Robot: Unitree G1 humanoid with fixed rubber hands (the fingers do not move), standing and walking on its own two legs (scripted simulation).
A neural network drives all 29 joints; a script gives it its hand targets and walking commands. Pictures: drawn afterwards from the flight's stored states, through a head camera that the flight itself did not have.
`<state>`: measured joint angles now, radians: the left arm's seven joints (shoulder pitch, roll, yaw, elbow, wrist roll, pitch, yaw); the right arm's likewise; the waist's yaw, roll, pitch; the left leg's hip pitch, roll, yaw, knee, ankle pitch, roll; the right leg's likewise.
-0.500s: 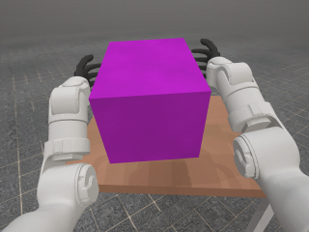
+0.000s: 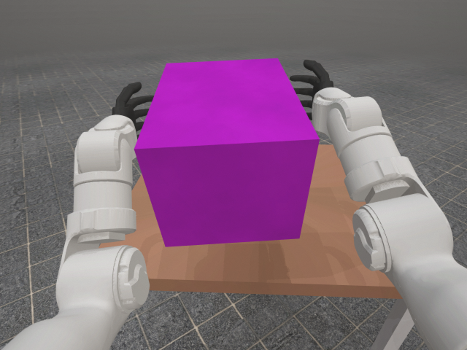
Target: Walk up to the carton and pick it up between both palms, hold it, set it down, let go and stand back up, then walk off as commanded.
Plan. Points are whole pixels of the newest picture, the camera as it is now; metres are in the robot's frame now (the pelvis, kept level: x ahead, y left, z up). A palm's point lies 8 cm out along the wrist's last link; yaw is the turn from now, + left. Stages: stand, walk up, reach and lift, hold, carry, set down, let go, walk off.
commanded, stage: hold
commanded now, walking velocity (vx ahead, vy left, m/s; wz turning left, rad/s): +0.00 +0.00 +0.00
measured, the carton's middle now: (227, 143) +0.40 +0.00 +0.25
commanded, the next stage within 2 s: none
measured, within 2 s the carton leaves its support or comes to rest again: neither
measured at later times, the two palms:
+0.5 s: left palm (128, 130) +0.37 +0.16 +0.29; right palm (320, 104) +0.37 -0.15 +0.32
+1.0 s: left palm (127, 130) +0.36 +0.16 +0.29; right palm (321, 102) +0.37 -0.15 +0.33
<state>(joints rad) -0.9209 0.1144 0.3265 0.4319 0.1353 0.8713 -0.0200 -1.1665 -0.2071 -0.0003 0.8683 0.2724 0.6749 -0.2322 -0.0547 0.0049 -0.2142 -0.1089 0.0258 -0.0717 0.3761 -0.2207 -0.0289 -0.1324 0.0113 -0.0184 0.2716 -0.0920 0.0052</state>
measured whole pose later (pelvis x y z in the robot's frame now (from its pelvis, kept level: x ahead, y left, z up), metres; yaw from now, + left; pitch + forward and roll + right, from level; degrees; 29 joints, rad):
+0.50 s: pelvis +0.00 +0.00 +0.00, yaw +0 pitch -3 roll -1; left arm -0.93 0.11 0.33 0.44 0.14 0.87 -0.02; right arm -1.18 -0.21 0.00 0.88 0.27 0.68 -0.23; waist -0.05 0.00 -0.20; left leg -0.11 0.03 -0.07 0.38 -0.22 -0.03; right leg -0.13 0.01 -0.02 0.27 -0.09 0.00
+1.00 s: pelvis +0.00 +0.00 +0.00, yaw +0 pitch -3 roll -1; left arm -0.93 0.12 0.33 0.44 0.14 0.87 -0.02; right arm -1.20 -0.21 0.00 0.90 0.28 0.68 -0.23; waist -0.05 0.00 -0.20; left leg -0.11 0.03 -0.07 0.38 -0.22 -0.03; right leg -0.13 0.01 -0.02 0.28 -0.09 0.00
